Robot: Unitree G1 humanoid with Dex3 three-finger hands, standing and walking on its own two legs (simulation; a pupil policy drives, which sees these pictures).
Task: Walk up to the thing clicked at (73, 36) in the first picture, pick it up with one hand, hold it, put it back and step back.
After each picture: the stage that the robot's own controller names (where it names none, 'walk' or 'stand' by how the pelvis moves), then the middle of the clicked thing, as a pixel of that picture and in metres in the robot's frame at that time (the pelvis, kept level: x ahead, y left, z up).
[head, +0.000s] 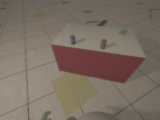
stand; (72, 39) +0.99 +0.26 -0.09
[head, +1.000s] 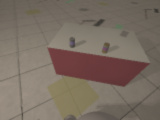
walk; (72, 42) +0.87 +0.23 -0.08
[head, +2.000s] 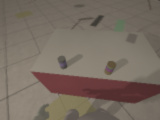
stand; (62, 62) +0.49 +0.26 -0.05
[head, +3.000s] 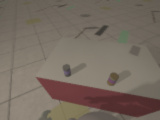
stand; (67, 70) +0.47 +0.23 -0.09
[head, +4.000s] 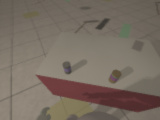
stand; (67, 68) +0.46 +0.22 -0.09
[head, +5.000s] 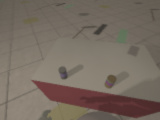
stand; (63, 73) +0.43 +0.25 -0.09
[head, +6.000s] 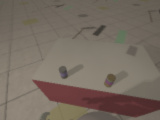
stand; (63, 72) +0.44 +0.25 -0.09
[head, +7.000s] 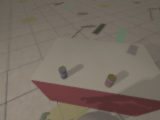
stand; (63, 72) +0.43 +0.25 -0.09
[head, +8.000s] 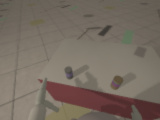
rise first; (69, 73) +0.44 +0.22 -0.09
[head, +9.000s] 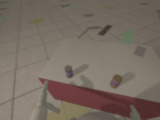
go down; (69, 71) +0.45 +0.23 -0.09
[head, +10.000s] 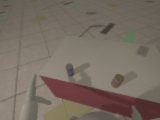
go down; (70, 70) +0.45 +0.22 -0.09
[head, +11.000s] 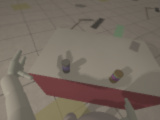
go down; (66, 66) +0.45 +0.20 -0.05
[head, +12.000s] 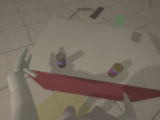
close in; (61, 60) +0.47 +0.21 -0.02
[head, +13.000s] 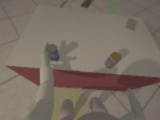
close; (53, 53) +0.48 +0.22 +0.02
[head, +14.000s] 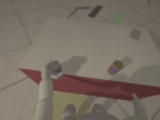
lift; (56, 70) +0.36 +0.22 +0.02
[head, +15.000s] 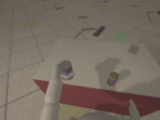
lift; (67, 70) +0.32 +0.16 +0.13
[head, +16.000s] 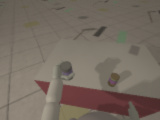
hold; (67, 71) +0.32 +0.16 +0.11
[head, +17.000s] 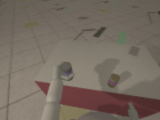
hold; (67, 71) +0.33 +0.16 +0.11
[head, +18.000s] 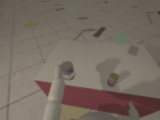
crouch; (68, 71) +0.33 +0.15 +0.11
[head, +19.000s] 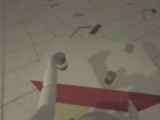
crouch; (61, 61) +0.40 +0.20 +0.11
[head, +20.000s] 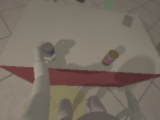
lower; (49, 52) +0.48 +0.22 +0.01
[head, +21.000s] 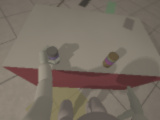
lower; (53, 56) +0.47 +0.20 +0.01
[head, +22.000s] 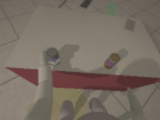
lower; (54, 57) +0.46 +0.21 +0.01
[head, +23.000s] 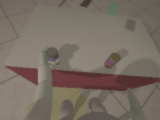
lower; (53, 56) +0.46 +0.21 +0.01
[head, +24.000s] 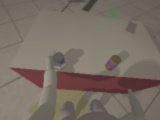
draw back; (59, 61) +0.43 +0.18 +0.01
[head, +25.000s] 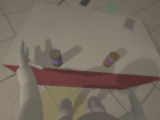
rise; (56, 58) +0.44 +0.19 +0.01
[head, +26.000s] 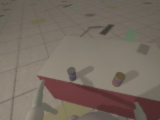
sink last; (72, 74) +0.41 +0.18 -0.04
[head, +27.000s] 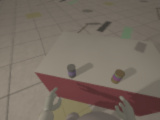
stand; (71, 71) +0.42 +0.17 -0.04
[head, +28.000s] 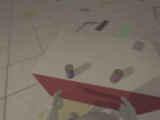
stand; (69, 71) +0.41 +0.18 -0.04
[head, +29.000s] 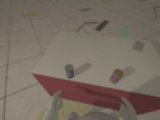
stand; (69, 71) +0.41 +0.18 -0.04
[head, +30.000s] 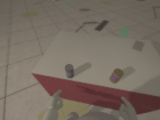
stand; (69, 71) +0.41 +0.18 -0.04
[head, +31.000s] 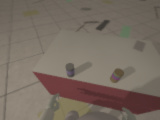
stand; (70, 70) +0.42 +0.18 -0.04
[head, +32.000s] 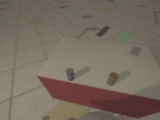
walk; (70, 74) +0.43 +0.19 -0.09
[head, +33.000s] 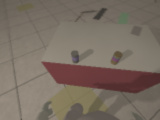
walk; (75, 57) +0.55 +0.17 -0.07
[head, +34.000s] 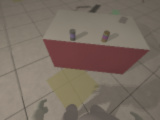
walk; (72, 35) +0.84 +0.22 -0.07
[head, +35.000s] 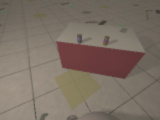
stand; (79, 38) +1.03 +0.20 -0.08
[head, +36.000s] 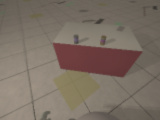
stand; (76, 39) +1.01 +0.22 -0.09
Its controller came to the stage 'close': yes
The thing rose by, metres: 0.22
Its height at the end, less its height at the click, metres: +0.00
